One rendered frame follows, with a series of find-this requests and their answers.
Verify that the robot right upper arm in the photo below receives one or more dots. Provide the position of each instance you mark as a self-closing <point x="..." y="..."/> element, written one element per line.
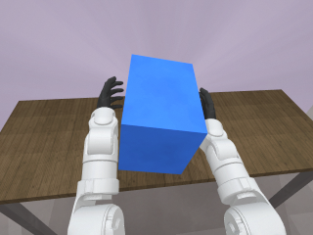
<point x="253" y="219"/>

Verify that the table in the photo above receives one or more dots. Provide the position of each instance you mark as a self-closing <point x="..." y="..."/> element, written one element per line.
<point x="42" y="147"/>

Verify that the robot right forearm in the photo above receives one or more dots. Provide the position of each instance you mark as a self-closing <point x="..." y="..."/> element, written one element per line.
<point x="235" y="187"/>

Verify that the right robot hand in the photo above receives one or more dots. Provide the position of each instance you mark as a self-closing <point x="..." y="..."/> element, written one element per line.
<point x="207" y="104"/>

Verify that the carton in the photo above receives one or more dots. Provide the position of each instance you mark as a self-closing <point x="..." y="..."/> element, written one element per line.
<point x="162" y="123"/>

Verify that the left robot hand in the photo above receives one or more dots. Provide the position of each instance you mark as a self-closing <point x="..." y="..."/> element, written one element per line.
<point x="105" y="98"/>

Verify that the robot left upper arm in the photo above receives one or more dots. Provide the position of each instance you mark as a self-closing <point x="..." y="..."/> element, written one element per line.
<point x="105" y="219"/>

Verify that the robot left forearm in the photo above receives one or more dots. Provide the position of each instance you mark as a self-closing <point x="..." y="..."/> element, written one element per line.
<point x="100" y="157"/>

